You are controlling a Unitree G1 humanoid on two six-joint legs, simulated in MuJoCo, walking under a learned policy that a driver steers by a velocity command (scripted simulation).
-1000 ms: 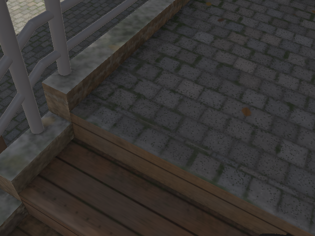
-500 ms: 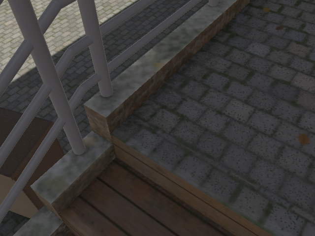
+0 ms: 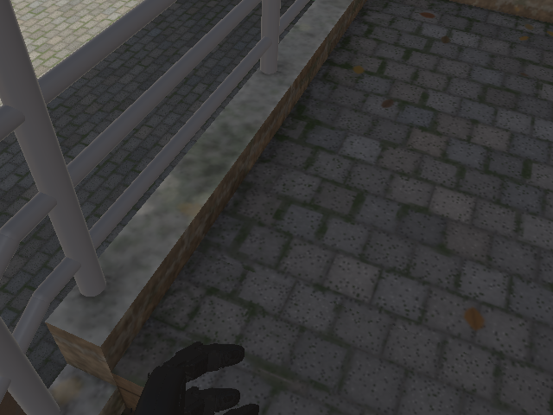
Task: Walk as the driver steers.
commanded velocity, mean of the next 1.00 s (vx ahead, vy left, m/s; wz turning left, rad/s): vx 0.49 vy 0.00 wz -0.57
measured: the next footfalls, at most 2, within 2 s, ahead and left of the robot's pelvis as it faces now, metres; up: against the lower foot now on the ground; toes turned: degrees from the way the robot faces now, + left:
right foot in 0.02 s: +0.11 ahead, -0.05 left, +0.16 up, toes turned -4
left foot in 0.52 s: +0.54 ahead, +0.09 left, +0.33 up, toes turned -14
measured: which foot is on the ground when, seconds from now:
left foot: down 0.00-0.04, up 0.06-0.50, down 0.52-1.00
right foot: up 0.00-0.00, down 0.02-0.52, up 0.54-1.00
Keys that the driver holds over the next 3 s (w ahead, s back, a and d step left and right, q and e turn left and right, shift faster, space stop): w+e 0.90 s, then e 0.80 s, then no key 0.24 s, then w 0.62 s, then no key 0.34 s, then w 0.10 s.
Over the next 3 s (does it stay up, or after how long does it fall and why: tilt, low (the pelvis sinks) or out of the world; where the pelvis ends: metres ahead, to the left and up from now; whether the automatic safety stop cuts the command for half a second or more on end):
stays up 0.83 -0.50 0.29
